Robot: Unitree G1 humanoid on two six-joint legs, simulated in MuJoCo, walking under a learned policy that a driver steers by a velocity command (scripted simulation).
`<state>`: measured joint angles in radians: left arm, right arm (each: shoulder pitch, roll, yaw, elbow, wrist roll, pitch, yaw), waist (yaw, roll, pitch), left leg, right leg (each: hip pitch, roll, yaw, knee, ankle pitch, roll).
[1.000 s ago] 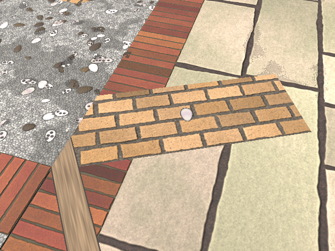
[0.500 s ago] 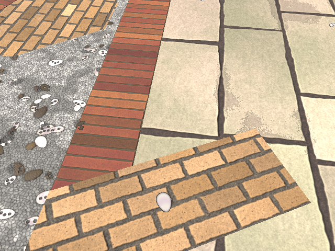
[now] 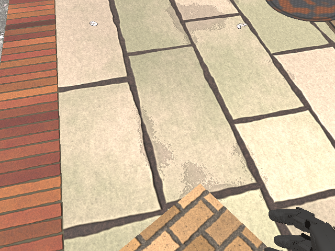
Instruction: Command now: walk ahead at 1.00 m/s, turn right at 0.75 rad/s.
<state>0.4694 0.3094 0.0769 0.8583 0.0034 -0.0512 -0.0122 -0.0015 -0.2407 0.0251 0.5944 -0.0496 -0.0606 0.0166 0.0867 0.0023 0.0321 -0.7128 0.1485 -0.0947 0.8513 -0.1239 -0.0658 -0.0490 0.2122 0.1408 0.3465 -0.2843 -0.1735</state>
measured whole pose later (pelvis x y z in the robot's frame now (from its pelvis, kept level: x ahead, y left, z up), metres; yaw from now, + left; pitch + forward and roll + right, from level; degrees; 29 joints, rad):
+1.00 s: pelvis +0.69 +0.13 -0.02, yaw +33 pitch +0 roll -1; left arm 0.29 0.31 0.06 0.74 0.02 -0.01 0.01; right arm 0.08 -0.31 -0.06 0.60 -0.03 0.03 0.04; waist 0.05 -0.02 0.07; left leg -0.47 -0.02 0.04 0.65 -0.18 0.07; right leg -0.28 -0.15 -0.21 0.85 -0.53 0.05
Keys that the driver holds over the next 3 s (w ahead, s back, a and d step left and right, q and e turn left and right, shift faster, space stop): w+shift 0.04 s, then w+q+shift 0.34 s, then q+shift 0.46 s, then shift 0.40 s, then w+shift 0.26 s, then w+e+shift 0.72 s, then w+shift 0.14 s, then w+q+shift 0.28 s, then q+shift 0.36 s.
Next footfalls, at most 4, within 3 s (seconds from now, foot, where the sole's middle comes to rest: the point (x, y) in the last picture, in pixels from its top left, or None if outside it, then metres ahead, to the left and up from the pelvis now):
0.16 left None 0.36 0.16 -0.77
0.56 right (191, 190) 0.74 -0.01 -0.77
0.96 left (129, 183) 0.75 0.27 -0.77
1.32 right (175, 178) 0.79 0.06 -0.77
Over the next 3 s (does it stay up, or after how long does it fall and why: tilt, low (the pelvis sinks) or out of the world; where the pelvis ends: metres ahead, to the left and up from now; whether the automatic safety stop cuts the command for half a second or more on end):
stays up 1.77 0.41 0.00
